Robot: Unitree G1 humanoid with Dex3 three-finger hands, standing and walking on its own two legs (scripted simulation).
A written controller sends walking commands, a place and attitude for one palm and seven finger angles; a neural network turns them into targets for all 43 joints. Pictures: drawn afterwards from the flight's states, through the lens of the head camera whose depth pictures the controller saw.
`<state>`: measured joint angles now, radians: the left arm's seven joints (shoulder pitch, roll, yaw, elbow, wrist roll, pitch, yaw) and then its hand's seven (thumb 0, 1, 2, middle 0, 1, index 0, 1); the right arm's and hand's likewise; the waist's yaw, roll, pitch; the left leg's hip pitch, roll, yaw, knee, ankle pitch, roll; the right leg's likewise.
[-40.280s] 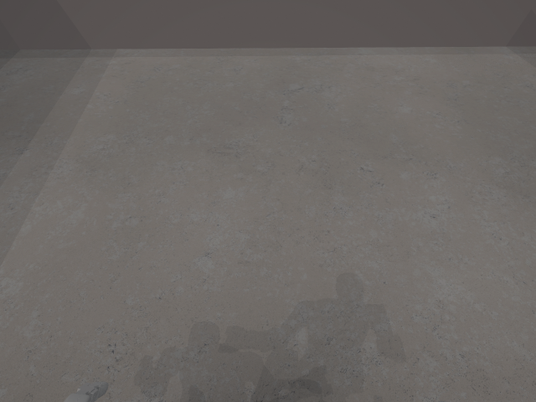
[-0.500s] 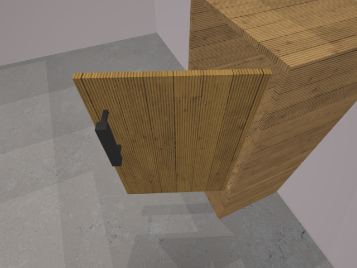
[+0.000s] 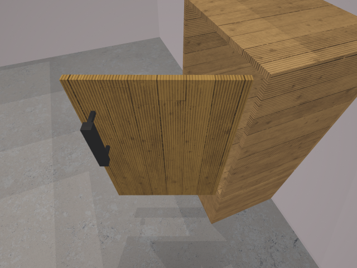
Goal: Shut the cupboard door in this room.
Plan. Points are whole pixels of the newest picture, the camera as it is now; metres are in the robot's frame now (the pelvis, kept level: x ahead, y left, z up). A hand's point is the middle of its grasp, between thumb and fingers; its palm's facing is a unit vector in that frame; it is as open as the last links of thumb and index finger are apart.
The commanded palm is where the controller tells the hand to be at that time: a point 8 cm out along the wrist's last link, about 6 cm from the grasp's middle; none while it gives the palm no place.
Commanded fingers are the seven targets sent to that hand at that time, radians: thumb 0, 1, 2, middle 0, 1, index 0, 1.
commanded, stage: come to a stop and stand still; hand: left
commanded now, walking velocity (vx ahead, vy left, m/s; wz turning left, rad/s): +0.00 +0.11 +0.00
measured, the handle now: (98, 139) +0.40 +0.24 +0.02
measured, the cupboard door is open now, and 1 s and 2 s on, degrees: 69 69 69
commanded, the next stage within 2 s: look again from close up in 1.22 s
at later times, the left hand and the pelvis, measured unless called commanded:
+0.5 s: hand out of the picture -0.01 +0.18 -0.18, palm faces +0.01 -0.98 -0.21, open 7.3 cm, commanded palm none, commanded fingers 0.00 0.90 0.90 -0.20 -0.30 -0.20 -0.30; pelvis -0.02 +0.00 -0.01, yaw +0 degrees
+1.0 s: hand out of the picture -0.02 +0.20 -0.18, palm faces +0.01 -0.98 -0.20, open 7.4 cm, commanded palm none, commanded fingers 0.00 0.90 0.90 -0.20 -0.30 -0.20 -0.30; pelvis -0.02 +0.02 +0.00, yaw +0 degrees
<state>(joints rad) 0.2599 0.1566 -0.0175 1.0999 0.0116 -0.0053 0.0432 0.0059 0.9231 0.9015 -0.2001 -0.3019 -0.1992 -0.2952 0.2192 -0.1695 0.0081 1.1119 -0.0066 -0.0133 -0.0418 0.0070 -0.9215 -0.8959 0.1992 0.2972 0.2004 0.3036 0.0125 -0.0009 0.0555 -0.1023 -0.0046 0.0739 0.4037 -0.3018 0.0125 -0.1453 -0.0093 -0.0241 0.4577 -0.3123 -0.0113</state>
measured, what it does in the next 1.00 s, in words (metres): stands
